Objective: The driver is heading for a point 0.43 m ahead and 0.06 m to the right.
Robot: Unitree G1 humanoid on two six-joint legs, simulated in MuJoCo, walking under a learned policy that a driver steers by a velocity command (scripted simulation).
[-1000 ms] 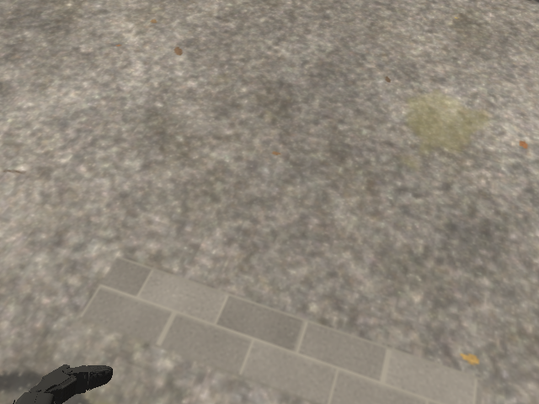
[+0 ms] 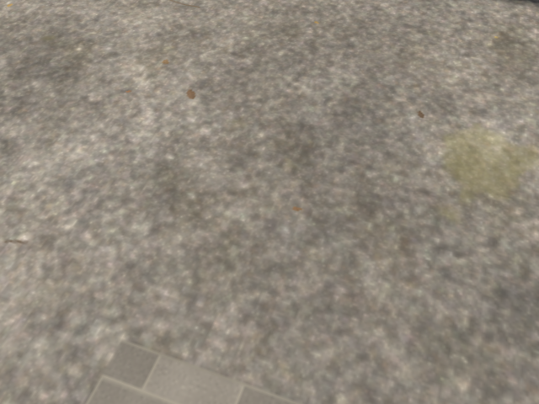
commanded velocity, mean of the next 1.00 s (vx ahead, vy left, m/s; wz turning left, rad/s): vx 0.13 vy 0.00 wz -0.32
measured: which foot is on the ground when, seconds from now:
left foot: up 0.00-0.30, down 0.32-0.72, up 0.74-1.00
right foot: down 0.00-0.32, up 0.34-0.72, down 0.74-1.00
